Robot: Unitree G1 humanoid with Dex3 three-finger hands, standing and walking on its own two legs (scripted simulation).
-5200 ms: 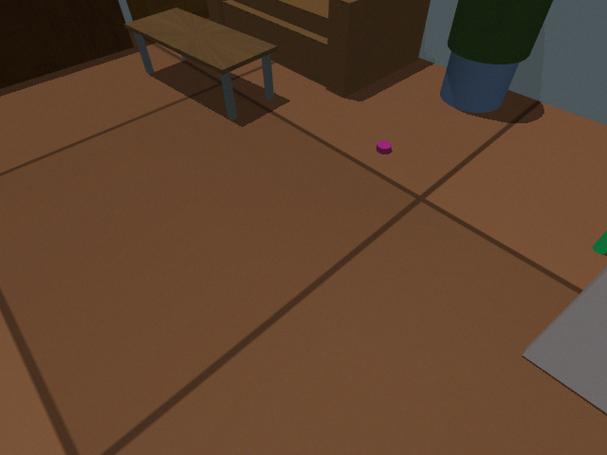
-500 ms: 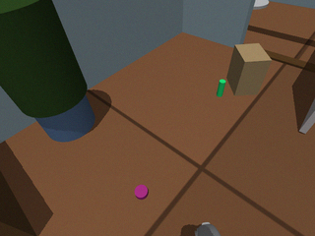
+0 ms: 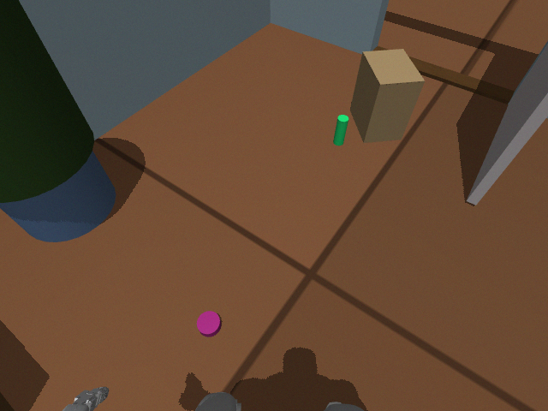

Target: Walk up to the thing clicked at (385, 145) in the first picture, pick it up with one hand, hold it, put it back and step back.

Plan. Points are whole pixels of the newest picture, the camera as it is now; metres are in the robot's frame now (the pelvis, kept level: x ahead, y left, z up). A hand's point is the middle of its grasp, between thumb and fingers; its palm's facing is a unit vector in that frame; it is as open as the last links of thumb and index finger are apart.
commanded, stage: walk up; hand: left
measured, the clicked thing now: (209, 323) +0.48 +0.25 -0.73
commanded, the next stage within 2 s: stand in 1.56 s
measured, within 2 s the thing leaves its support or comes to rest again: neither
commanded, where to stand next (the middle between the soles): +0.09 +0.00 m, yaw +0 degrees
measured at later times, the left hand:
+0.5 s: hand out of the picture +0.09 +0.26 -0.13, palm faces +0.00 -0.92 -0.38, open 7.4 cm
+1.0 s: hand out of the picture +0.10 +0.26 -0.12, palm faces -0.01 -0.95 -0.32, open 7.4 cm
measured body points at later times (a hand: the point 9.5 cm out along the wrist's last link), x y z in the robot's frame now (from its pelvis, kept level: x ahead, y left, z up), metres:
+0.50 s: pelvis +0.00 -0.01 +0.02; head +0.03 -0.02 +0.46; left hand +0.09 +0.30 -0.10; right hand +0.11 -0.31 -0.12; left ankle +0.06 +0.13 -0.71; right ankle +0.02 -0.12 -0.71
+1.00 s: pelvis +0.01 +0.01 +0.04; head +0.04 +0.01 +0.48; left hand +0.10 +0.31 -0.10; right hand +0.11 -0.29 -0.10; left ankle +0.06 +0.13 -0.71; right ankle +0.02 -0.12 -0.71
